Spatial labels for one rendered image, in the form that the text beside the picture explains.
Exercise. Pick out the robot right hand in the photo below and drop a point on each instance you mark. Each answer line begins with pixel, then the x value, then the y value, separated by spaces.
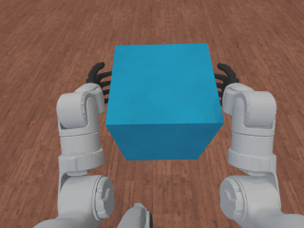
pixel 231 79

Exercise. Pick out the right robot upper arm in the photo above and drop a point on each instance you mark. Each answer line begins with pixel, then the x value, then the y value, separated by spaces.
pixel 253 202

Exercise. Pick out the carton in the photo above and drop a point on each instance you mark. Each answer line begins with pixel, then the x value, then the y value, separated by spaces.
pixel 163 101

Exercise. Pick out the left robot thigh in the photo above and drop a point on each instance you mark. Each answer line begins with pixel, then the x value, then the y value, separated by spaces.
pixel 135 217

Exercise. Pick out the robot left hand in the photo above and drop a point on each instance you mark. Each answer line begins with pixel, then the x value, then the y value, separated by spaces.
pixel 94 78

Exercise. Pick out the left robot forearm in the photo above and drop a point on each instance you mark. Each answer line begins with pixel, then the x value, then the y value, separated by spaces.
pixel 78 125

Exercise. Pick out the left robot upper arm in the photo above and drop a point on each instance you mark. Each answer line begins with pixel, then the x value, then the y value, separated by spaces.
pixel 84 201

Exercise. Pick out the robot left shin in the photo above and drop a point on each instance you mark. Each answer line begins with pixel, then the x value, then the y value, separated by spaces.
pixel 138 205

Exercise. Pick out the right robot forearm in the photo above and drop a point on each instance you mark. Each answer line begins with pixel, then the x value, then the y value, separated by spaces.
pixel 253 127

